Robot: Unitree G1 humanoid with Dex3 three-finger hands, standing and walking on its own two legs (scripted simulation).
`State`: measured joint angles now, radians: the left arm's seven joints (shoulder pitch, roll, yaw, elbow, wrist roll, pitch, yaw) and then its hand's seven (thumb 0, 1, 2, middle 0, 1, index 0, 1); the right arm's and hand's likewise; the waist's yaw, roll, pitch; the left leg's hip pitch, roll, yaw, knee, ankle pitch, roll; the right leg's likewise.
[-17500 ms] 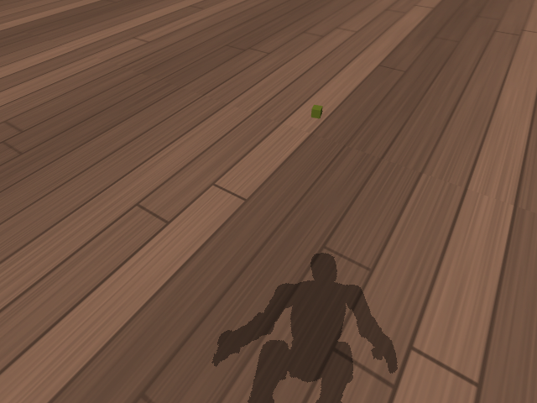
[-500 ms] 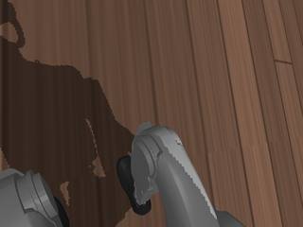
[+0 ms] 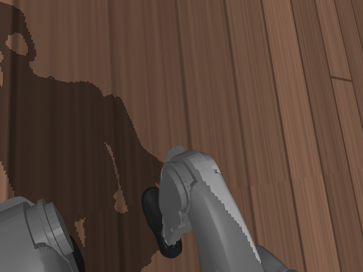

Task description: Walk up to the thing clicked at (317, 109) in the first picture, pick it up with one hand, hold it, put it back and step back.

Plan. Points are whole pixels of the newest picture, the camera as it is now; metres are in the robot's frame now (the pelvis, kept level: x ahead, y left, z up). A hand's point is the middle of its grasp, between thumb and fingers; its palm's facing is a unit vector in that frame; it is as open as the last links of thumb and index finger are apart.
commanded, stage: settle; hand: left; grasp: from above
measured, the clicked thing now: out of the picture +0.47 +0.30 -0.27
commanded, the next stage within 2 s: lift in 1.00 s
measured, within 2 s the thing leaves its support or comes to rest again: leaves its support in 0.34 s
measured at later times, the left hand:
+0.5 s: hand out of the picture +0.47 +0.33 -0.21, palm faces -0.39 -0.11 -0.91, open 9.0 cm
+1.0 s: hand out of the picture +0.45 +0.32 -0.12, palm faces -0.43 -0.05 -0.90, open 8.9 cm
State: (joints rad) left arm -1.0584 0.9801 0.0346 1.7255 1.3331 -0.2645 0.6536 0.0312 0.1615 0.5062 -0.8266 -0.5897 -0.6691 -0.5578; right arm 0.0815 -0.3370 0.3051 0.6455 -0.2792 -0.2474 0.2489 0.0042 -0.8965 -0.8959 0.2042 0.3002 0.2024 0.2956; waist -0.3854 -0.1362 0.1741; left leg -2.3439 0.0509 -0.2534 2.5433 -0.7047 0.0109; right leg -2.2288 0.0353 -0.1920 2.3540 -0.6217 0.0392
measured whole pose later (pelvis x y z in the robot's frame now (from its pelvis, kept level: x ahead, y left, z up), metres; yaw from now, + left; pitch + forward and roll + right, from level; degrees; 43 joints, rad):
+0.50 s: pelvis +0.01 +0.00 +0.00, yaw +1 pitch +30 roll -13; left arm -0.96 0.93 0.14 1.48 1.27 -0.21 0.49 0.07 0.19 0.38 -1.01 -0.54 -0.75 -0.50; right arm 0.19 -0.34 0.22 0.67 -0.24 -0.20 0.27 0.01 -0.91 -0.90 0.21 0.30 0.20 0.30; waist -0.35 -0.07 0.11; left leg -2.36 0.04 -0.24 2.53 -0.72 0.00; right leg -2.25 0.02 -0.19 2.36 -0.65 0.02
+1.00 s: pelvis +0.00 -0.01 +0.03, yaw +6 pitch +33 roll -9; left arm -0.99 0.77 0.01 1.36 1.26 -0.21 0.30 0.07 0.19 0.35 -1.10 -0.42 -0.79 -0.41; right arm 0.18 -0.32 0.11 0.67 -0.14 -0.06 0.18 0.01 -0.91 -0.90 0.20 0.30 0.20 0.30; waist -0.27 0.00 -0.03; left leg -2.32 0.03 -0.16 2.40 -0.66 0.00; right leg -2.24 -0.01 -0.12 2.29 -0.64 0.01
